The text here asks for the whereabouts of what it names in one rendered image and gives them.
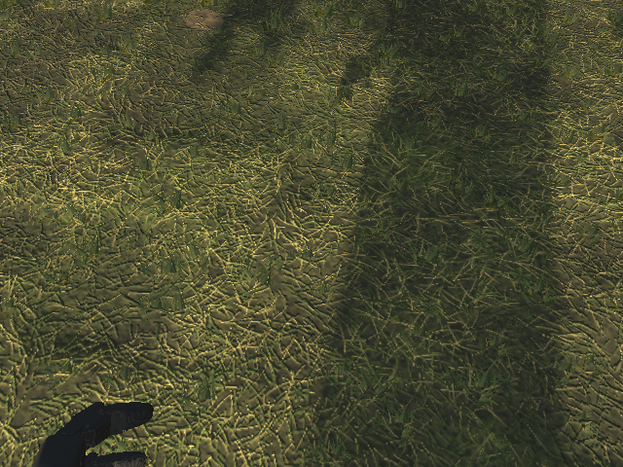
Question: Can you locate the left robot hand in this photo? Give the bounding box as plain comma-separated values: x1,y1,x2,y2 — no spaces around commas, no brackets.
32,402,154,467

